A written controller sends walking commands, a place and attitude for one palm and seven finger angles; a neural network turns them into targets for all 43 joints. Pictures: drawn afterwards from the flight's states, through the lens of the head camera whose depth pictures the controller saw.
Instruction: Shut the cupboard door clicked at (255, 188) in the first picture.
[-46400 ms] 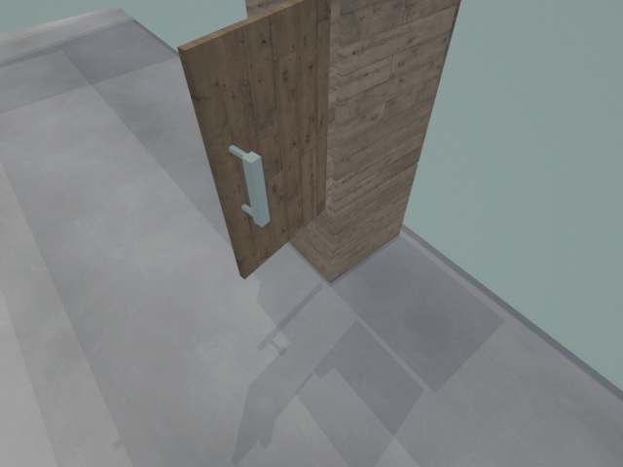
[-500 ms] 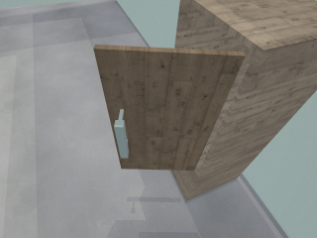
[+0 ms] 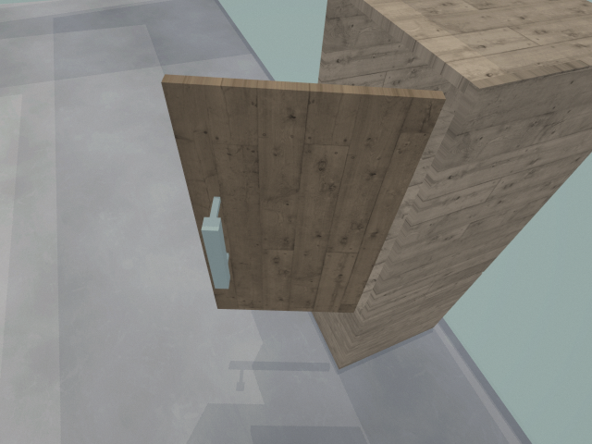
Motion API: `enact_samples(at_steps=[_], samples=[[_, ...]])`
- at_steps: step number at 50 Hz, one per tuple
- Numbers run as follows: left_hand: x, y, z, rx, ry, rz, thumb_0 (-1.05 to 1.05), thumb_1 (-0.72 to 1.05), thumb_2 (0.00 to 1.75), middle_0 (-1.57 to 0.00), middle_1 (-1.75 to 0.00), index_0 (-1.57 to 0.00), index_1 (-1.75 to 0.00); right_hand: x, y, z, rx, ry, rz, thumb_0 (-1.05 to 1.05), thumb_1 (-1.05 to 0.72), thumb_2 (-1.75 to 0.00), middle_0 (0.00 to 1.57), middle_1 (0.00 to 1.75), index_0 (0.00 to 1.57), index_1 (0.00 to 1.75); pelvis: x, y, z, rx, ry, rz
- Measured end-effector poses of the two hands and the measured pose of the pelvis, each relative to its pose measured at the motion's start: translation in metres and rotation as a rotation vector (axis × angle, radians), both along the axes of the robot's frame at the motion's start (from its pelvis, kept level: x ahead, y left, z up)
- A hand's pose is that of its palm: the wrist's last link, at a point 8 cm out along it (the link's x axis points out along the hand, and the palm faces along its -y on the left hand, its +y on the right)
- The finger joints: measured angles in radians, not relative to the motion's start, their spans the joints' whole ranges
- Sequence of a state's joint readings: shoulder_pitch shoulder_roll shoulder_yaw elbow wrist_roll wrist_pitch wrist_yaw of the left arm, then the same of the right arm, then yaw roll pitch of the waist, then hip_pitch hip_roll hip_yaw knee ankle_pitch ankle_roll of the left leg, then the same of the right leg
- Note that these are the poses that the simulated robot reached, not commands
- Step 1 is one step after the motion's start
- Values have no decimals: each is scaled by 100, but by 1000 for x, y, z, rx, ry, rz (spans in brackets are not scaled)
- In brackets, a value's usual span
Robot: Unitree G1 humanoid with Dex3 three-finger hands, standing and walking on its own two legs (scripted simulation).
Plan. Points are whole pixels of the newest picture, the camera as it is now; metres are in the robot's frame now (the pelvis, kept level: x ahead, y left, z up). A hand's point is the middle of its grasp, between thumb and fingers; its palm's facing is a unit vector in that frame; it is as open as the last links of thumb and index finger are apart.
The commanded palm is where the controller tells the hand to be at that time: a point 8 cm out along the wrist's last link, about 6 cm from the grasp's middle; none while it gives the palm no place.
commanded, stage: raise the hand and make a fist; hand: left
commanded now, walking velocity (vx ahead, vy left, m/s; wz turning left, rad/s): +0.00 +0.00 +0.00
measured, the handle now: (219, 245) +0.42 +0.14 -0.03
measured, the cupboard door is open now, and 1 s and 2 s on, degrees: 67 67 67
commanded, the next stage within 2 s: bring the fist close to the handle in 1.86 s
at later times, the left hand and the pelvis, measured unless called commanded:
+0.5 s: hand out of the picture +0.13 +0.16 -0.06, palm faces +0.18 -0.98 -0.04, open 5.5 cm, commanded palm +0.12 +0.21 -0.06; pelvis -0.03 -0.05 -0.11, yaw +6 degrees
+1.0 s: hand (183, 396) +0.19 +0.16 -0.04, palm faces +0.05 -1.00 -0.04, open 3.4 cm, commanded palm +0.16 +0.21 -0.04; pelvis +0.00 -0.04 -0.09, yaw +4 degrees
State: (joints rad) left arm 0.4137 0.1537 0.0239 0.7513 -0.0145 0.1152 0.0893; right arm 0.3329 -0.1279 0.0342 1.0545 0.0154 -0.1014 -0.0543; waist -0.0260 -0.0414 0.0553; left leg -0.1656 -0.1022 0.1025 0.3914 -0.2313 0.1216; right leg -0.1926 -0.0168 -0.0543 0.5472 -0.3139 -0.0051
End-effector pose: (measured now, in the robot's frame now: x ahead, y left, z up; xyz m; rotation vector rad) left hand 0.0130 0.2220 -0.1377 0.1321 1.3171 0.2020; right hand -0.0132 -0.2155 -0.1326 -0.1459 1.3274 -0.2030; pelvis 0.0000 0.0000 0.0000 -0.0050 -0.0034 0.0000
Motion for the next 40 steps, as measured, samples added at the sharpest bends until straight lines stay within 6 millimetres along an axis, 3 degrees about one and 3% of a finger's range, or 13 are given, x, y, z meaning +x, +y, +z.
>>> enact_samples(at_steps=[2,5,8,10,14,18,20,22,26,30,34,40], samples=[[41,13,40,75,-296,10,4,96,90,-21,-31,-21,-31,14,-11,9,-27,-158,28,1,-92,-90,20,30,20,30,0,-2,0,5,8,21],[101,15,94,104,-699,3,4,96,90,-22,-33,-22,-33,41,-30,13,-30,-334,98,2,-92,-90,20,30,20,30,-7,-5,-7,3,27,76],[145,4,118,47,-1053,-31,3,95,90,-25,-36,-25,-36,77,-52,10,-55,-485,176,1,-91,-90,20,30,20,30,-19,-11,-29,19,74,81],[157,-7,121,-40,-1232,-58,2,94,90,-27,-39,-27,-39,103,-64,10,-81,-578,200,1,-91,-90,20,30,20,30,-24,-15,-45,14,113,72],[144,-24,98,-140,-1401,-179,1,92,90,-34,-46,-34,-46,155,-77,17,-124,-748,239,1,-91,-90,20,30,20,30,-32,-28,-80,12,177,50],[108,-20,60,-125,-1264,-144,1,91,90,-41,-53,-41,-53,198,-70,23,-123,-856,306,1,-91,-90,20,30,19,29,-34,-37,-101,-2,208,59],[91,-13,54,-76,-1208,-88,1,91,90,-45,-57,-45,-57,214,-60,22,-105,-881,345,1,-91,-90,19,30,19,29,-33,-41,-104,-15,219,73],[82,-8,61,-20,-1214,-54,1,90,90,-48,-61,-48,-61,226,-48,18,-79,-887,386,1,-91,-90,19,30,19,29,-31,-44,-106,-31,230,88],[91,-10,86,22,-1329,-94,2,90,90,-55,-69,-55,-69,234,-25,-1,-9,-858,445,1,-90,-90,20,30,19,30,-29,-50,-108,-58,253,109],[120,-21,90,-50,-1325,-191,1,90,90,-62,-77,-62,-77,225,-14,-24,55,-783,415,1,-90,-90,20,30,20,30,-27,-52,-108,-62,274,105],[141,-23,84,-103,-1224,-202,1,90,90,-70,-85,-70,-85,204,-17,-38,79,-693,329,1,-90,-90,20,30,20,30,-20,-53,-103,-50,285,89],[149,-14,96,-51,-1225,-145,1,90,90,-81,-97,-81,-97,178,-39,-43,33,-593,250,1,-90,-90,20,30,20,30,-10,-48,-95,-36,295,77]])
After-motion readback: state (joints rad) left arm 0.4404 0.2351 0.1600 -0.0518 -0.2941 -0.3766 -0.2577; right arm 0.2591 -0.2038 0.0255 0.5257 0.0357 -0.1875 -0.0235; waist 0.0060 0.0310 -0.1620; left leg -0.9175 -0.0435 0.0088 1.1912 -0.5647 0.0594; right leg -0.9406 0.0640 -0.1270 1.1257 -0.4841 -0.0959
